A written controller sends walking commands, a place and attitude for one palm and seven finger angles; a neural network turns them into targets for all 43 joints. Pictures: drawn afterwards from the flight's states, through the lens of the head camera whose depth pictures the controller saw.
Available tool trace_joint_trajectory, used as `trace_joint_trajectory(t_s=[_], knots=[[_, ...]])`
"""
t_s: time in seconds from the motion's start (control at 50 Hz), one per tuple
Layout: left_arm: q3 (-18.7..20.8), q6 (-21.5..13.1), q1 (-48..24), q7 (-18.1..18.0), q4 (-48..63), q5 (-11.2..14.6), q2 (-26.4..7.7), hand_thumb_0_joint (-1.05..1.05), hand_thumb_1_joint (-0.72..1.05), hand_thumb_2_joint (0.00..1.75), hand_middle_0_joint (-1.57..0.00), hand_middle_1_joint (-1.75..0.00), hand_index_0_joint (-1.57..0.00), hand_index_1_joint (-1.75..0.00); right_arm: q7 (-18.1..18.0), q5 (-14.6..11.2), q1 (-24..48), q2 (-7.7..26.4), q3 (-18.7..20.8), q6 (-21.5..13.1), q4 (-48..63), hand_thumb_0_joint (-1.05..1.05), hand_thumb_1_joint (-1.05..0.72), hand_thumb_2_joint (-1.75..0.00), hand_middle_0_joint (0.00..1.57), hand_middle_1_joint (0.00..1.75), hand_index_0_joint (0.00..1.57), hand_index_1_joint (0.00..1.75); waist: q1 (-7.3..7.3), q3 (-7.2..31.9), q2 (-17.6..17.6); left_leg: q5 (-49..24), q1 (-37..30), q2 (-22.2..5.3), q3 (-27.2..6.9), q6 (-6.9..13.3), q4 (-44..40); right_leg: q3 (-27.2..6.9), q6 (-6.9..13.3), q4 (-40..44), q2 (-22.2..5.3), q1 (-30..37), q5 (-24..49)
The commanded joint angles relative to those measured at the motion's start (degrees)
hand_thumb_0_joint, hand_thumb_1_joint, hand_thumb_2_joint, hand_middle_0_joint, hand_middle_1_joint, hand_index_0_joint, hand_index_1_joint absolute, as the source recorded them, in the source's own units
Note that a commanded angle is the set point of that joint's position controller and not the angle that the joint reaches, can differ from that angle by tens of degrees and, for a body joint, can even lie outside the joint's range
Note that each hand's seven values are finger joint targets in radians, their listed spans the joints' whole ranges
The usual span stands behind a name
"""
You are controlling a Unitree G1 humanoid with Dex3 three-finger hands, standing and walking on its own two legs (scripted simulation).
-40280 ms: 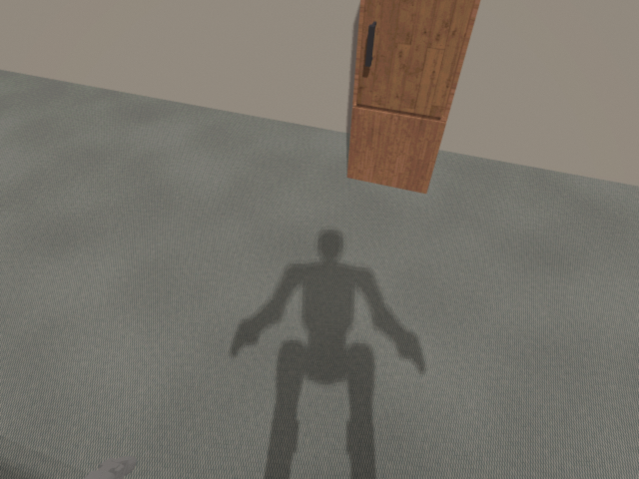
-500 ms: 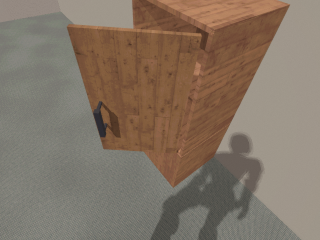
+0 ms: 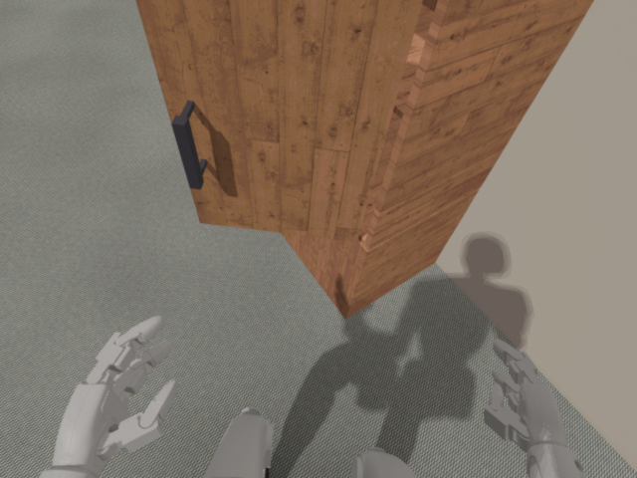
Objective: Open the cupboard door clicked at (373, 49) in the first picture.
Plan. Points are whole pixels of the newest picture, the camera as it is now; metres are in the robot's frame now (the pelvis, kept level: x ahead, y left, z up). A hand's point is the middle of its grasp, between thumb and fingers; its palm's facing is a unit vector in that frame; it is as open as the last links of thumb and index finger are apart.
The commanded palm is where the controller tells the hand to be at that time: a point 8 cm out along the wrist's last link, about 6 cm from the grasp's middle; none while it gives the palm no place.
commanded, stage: raise the hand with hooked fingers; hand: left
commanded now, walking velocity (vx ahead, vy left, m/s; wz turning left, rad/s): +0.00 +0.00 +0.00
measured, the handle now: (192, 147) +0.59 +0.27 +0.01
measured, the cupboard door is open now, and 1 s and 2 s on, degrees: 50 50 50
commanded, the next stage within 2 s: move the hooked fingers beside the handle in 1.66 s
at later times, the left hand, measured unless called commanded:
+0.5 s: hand (118, 339) +0.25 +0.25 +0.04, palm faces +0.07 -0.99 -0.08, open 11.7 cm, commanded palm +0.23 +0.30 +0.03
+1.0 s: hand (96, 326) +0.27 +0.29 +0.02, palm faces +0.00 -1.00 -0.04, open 13.9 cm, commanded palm +0.26 +0.34 +0.03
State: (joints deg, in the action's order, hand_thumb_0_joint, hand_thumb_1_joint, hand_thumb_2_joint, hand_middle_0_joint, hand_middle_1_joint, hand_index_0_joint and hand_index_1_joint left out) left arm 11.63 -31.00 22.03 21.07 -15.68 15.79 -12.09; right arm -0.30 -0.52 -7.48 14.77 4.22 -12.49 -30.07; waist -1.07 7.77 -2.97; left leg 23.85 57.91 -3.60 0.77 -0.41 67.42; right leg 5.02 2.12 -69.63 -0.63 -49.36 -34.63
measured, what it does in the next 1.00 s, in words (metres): stands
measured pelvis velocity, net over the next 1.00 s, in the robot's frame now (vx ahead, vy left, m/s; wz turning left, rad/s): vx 0.00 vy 0.03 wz -0.02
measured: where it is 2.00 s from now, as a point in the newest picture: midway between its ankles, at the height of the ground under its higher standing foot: outside the picture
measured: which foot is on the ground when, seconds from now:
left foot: down 0.00-1.00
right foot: down 0.00-1.00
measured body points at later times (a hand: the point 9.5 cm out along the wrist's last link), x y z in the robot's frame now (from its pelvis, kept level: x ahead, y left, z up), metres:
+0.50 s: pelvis +0.01 +0.01 -0.01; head +0.09 +0.02 +0.43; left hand +0.24 +0.31 +0.04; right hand +0.15 -0.25 -0.11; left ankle +0.08 +0.13 -0.64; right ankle +0.00 -0.10 -0.64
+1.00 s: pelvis +0.00 +0.03 -0.01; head +0.09 +0.07 +0.43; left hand +0.26 +0.35 +0.02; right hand +0.18 -0.20 -0.08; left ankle +0.08 +0.13 -0.64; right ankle +0.00 -0.10 -0.64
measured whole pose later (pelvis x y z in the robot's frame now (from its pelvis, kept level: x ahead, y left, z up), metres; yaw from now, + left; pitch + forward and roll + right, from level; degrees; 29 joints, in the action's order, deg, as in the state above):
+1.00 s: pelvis +0.00 +0.03 -0.01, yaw -1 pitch +19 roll -5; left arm 21.1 -22.1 5.9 26.8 -18.2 19.8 -21.4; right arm -3.4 -1.2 -12.6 13.9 -1.8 -10.5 -30.0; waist -0.1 9.1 0.9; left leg 25.3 65.6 -3.7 -0.1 2.4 71.7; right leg 5.5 -0.6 -69.8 -0.2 -54.7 -33.8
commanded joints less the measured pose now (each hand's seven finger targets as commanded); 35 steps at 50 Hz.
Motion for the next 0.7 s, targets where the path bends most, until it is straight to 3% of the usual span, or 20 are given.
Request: trace_joint_trajectory(t_s=[0.0, 0.02, 0.04, 0.08, 0.12, 0.16, 0.18, 0.2, 0.24, 0.26, 0.3, 0.34, 0.38, 0.42, 0.46, 0.52, 0.6, 0.62, 0.68], knots=[[7.36, -10.80, -15.25, -3.27, 36.42, 3.71, -12.99, 0.00, 0.36, 0.67, -0.24, -0.64, -0.24, -0.64, -2.78, 0.15, 0.18, 5.41, 0.57, -3.42, 7.45, 0.00, -0.90, -0.90, 0.20, 0.30, 0.20, 0.30, 1.47, 18.32, 12.62, -1.79, -14.49, 1.93, -2.02, 2.27, -2.20, -8.24, -0.43, 12.28, 2.11, -3.21, 3.52], [5.57, -11.50, -14.48, -3.47, 37.21, 2.95, -11.84, 0.00, 0.34, 0.66, -0.24, -0.66, -0.24, -0.66, -3.49, 0.35, -0.49, 5.36, 0.55, -3.71, 6.46, 0.00, -0.90, -0.90, 0.20, 0.30, 0.20, 0.30, 2.23, 18.43, 12.96, -1.77, -14.46, 1.70, -2.09, 2.49, -1.26, -8.36, -0.30, 12.21, 2.15, -4.74, 3.09], [3.04, -11.43, -13.12, -3.13, 36.00, 2.67, -10.23, 0.00, 0.32, 0.65, -0.24, -0.68, -0.24, -0.68, -3.99, 0.29, -0.83, 5.35, 0.18, -4.00, 5.44, 0.00, -0.90, -0.90, 0.20, 0.30, 0.20, 0.30, 3.47, 15.80, 12.23, -0.98, -12.93, 1.48, -2.36, 2.61, -0.52, -8.42, -0.30, 12.54, 2.30, -6.28, 2.26], [0.98, -9.79, -12.43, -0.86, 32.00, 2.49, -10.18, 0.00, 0.27, 0.63, -0.25, -0.70, -0.25, -0.70, -4.75, -0.04, -1.29, 6.15, -0.30, -4.81, 3.55, 0.00, -0.90, -0.90, 0.20, 0.30, 0.20, 0.30, 4.97, 12.16, 11.73, 0.17, -10.07, 1.21, -2.85, 2.71, 0.84, -8.35, -0.59, 13.00, 2.46, -7.76, 1.45], [1.82, -4.95, -11.58, 2.46, 22.97, 2.99, -11.51, 0.00, 0.22, 0.61, -0.25, -0.74, -0.25, -0.74, -5.49, -0.79, -1.88, 6.65, -0.70, -4.66, 2.67, 0.00, -0.90, -0.90, 0.20, 0.30, 0.20, 0.30, 5.74, 9.36, 6.34, 1.02, -5.64, 1.25, -2.93, 2.81, 2.02, -9.59, -1.37, 14.61, 2.25, -7.46, 0.08], [4.62, 2.34, -9.24, 5.07, 14.61, 3.37, -13.24, 0.00, 0.18, 0.59, -0.25, -0.76, -0.25, -0.76, -6.09, -1.75, -1.30, 6.83, -0.83, -3.70, 3.31, 0.00, -0.90, -0.90, 0.20, 0.30, 0.20, 0.30, 3.97, 8.35, 3.00, 1.73, -2.37, 1.67, -2.52, 2.73, 1.17, -10.85, -1.79, 16.86, 1.65, -5.02, -2.80], [6.28, 6.08, -8.76, 6.02, 12.93, 4.31, -14.08, 0.00, 0.15, 0.58, -0.25, -0.78, -0.25, -0.78, -6.33, -2.08, -0.93, 7.07, -0.89, -3.20, 4.20, 0.00, -0.90, -0.90, 0.20, 0.30, 0.20, 0.30, 2.66, 9.88, 1.80, 1.10, -2.42, 2.04, -2.26, 2.81, 0.44, -11.29, -2.08, 17.66, 1.23, -2.22, -2.54], [8.90, 9.51, -6.65, 6.61, 10.59, 5.37, -15.23, 0.00, 0.13, 0.57, -0.25, -0.80, -0.25, -0.80, -6.37, -2.21, -0.33, 6.96, -0.82, -2.72, 4.93, 0.00, -0.90, -0.90, 0.20, 0.30, 0.20, 0.30, 0.64, 11.25, 2.31, -0.75, -3.39, 2.28, -2.26, 2.69, -0.17, -11.32, -2.00, 17.57, 1.21, 0.40, -0.40], [13.80, 13.35, -5.69, 5.84, 13.60, 7.48, -17.48, 0.00, 0.08, 0.55, -0.26, -0.82, -0.26, -0.82, -6.13, -2.12, -0.07, 6.49, -0.84, -1.53, 6.57, 0.00, -0.90, -0.90, 0.20, 0.30, 0.20, 0.30, -1.44, 16.25, 2.00, -5.55, -5.74, 2.46, -2.13, 2.61, -1.25, -10.90, -2.85, 16.82, 0.11, 6.27, 8.18], [16.27, 13.56, -5.10, 4.46, 15.18, 7.96, -18.07, 0.00, 0.06, 0.54, -0.26, -0.84, -0.26, -0.84, -5.89, -1.92, -0.11, 5.81, -0.67, -1.24, 6.87, 0.00, -0.90, -0.90, 0.20, 0.30, 0.20, 0.30, -2.39, 18.91, 1.05, -7.82, -6.38, 2.35, -2.28, 2.48, -1.41, -10.74, -3.36, 15.74, -0.18, 8.44, 12.82], [18.85, 10.88, -4.57, 1.07, 17.88, 8.14, -17.71, 0.00, 0.01, 0.52, -0.26, -0.87, -0.26, -0.87, -5.10, -1.33, -0.45, 4.30, -0.45, -1.30, 6.43, 0.00, -0.90, -0.90, 0.20, 0.30, 0.20, 0.30, -3.56, 20.87, 2.49, -12.06, -8.02, 1.83, -2.86, 2.02, -2.06, -8.97, -3.27, 12.58, 0.27, 9.50, 21.64], [17.15, 5.81, -4.70, -1.59, 21.73, 7.08, -15.17, 0.00, -0.03, 0.50, -0.27, -0.90, -0.27, -0.90, -4.10, -0.77, -1.48, 3.51, 0.08, -1.87, 5.15, 0.00, -0.90, -0.90, 0.20, 0.30, 0.20, 0.30, -3.03, 21.08, 5.49, -15.00, -11.57, 1.68, -2.57, 1.75, -3.11, -6.11, -2.54, 10.22, 1.06, 6.29, 25.59], [12.85, 1.65, -5.66, -2.59, 19.90, 5.38, -12.34, 0.00, -0.08, 0.48, -0.27, -0.93, -0.27, -0.93, -3.43, -0.44, -2.13, 4.04, 0.31, -1.91, 3.61, 0.00, -0.90, -0.90, 0.20, 0.30, 0.20, 0.30, -0.56, 16.78, 5.55, -13.29, -12.02, 1.57, -2.71, 1.74, -3.10, -4.50, -2.26, 9.43, 1.87, 0.34, 21.97], [10.24, -0.63, -8.72, -1.05, 15.19, 4.22, -11.53, 0.00, -0.13, 0.46, -0.27, -0.96, -0.27, -0.96, -3.31, -0.34, -3.16, 5.49, 0.51, -1.85, 2.40, 0.00, -0.90, -0.90, 0.20, 0.30, 0.20, 0.30, 1.77, 13.44, 3.51, -10.38, -9.73, 1.46, -3.18, 1.99, -1.86, -3.96, -2.05, 8.70, 2.31, -4.50, 17.24], [8.36, -1.17, -10.03, 1.57, 10.91, 3.88, -11.14, 0.00, -0.17, 0.44, -0.28, -0.99, -0.28, -0.99, -3.53, -0.74, -4.29, 6.88, 0.60, -1.89, 2.23, 0.00, -0.90, -0.90, 0.20, 0.30, 0.20, 0.30, 2.94, 11.83, 3.31, -6.88, -8.38, 1.57, -3.25, 2.21, -1.92, -3.85, -1.64, 9.33, 2.48, -7.21, 11.39], [9.57, -0.41, -12.16, 5.11, 12.22, 5.49, -13.91, 0.00, -0.24, 0.41, -0.28, -1.03, -0.28, -1.03, -4.08, -1.36, -4.98, 8.42, 0.71, -2.53, 3.68, 0.00, -0.90, -0.90, 0.20, 0.30, 0.20, 0.30, 1.73, 16.14, 6.35, -5.67, -11.60, 1.64, -3.49, 2.32, -3.43, -3.49, -1.02, 9.47, 2.57, -6.93, 9.07], [15.60, 0.16, -13.68, 4.51, 18.57, 6.96, -19.87, 0.00, -0.34, 0.37, -0.29, -1.10, -0.29, -1.10, -4.45, -1.39, -5.23, 8.68, 0.61, -2.91, 4.85, 0.00, -0.90, -0.90, 0.20, 0.30, 0.20, 0.30, -0.43, 22.30, 8.69, -9.23, -17.31, 1.34, -4.46, 2.12, -5.10, -2.08, -0.52, 8.14, 3.14, -5.24, 11.87], [15.33, -0.17, -13.46, 3.75, 20.53, 6.82, -19.27, 0.00, -0.36, 0.36, -0.29, -1.11, -0.29, -1.11, -4.27, -1.26, -4.91, 8.43, 0.40, -2.87, 5.18, 0.00, -0.90, -0.90, 0.20, 0.30, 0.20, 0.30, -1.06, 23.03, 11.61, -10.18, -19.82, 1.24, -4.94, 1.70, -6.10, -1.44, -0.32, 7.73, 2.92, -5.93, 12.18], [14.90, 0.06, -12.80, 0.65, 20.64, 6.09, -17.53, 0.00, -0.43, 0.33, -0.29, -1.15, -0.29, -1.15, -3.59, -0.86, -4.47, 8.09, 0.16, -2.33, 5.03, 0.00, -0.90, -0.90, 0.20, 0.30, 0.20, 0.30, -0.54, 20.52, 12.99, -8.04, -21.81, 0.77, -6.70, 0.85, -8.15, 0.00, -0.32, 7.32, 2.97, -8.57, 10.64]])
